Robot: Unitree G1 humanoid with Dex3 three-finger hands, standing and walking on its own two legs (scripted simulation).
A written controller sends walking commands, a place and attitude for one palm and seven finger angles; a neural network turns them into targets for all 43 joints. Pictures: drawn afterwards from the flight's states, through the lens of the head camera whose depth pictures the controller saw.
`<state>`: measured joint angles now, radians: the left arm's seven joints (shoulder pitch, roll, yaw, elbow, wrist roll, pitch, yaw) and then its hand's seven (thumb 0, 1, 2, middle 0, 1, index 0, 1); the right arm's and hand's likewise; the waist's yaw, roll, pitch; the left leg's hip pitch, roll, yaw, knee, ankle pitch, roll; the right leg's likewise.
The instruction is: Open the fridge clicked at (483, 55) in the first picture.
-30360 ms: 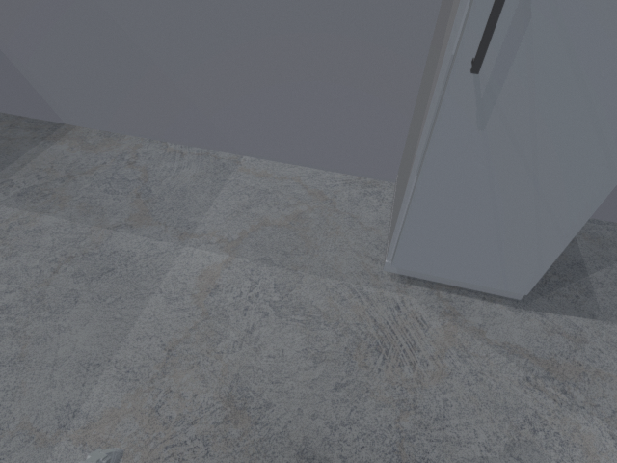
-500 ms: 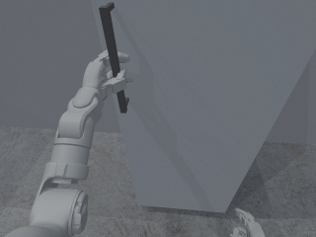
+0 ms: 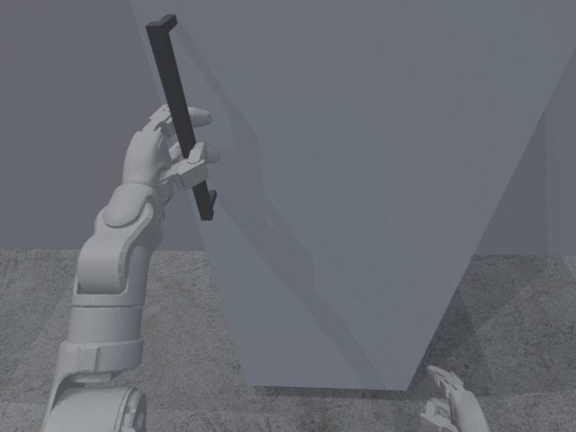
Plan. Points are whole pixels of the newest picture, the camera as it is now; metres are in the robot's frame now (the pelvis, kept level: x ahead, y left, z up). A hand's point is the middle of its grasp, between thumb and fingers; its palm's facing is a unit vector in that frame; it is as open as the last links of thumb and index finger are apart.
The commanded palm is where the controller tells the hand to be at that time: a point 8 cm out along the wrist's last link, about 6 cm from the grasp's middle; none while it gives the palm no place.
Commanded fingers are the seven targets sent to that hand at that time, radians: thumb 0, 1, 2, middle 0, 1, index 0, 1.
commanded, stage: pull the door a little, standing still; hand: left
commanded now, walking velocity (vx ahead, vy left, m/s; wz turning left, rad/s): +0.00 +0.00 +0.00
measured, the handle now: (190, 132) +0.42 +0.15 +0.25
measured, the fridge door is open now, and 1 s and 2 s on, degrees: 0 12 36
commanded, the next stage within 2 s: walk backward, drawing the door open in 0.52 s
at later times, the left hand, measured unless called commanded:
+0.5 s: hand (198, 180) +0.34 +0.12 +0.23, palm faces -0.02 -1.00 -0.06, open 6.1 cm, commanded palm +0.27 +0.17 +0.24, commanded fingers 0.00 0.90 0.90 -0.45 -1.40 -0.45 -1.40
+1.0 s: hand (196, 215) +0.29 +0.12 +0.22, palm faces +0.23 -0.92 -0.33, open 6.6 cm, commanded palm +0.25 +0.16 +0.23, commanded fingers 0.00 0.90 0.90 -0.45 -1.40 -0.45 -1.40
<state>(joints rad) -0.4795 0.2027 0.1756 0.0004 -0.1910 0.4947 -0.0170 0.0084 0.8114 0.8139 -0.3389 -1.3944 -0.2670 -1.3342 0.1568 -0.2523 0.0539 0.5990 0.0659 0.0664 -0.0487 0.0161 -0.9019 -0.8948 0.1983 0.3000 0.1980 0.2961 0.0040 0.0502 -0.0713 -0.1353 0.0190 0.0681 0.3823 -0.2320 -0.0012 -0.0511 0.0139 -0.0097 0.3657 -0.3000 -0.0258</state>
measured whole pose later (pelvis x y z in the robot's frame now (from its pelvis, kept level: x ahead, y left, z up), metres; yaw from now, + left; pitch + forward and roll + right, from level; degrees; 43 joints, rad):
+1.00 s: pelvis +0.04 -0.05 +0.00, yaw -2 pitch +1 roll +2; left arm 0.28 0.32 0.23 -0.66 -0.11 0.02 0.11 -0.09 0.61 0.80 -0.47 -1.39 -0.26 -1.37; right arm 0.16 -0.20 0.02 0.49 0.00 0.06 -0.02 0.01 -0.90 -0.89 0.20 0.30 0.20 0.30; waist 0.02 0.05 0.04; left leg -0.12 0.04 -0.01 0.42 -0.22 -0.02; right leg -0.30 0.04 -0.01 0.63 -0.30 0.02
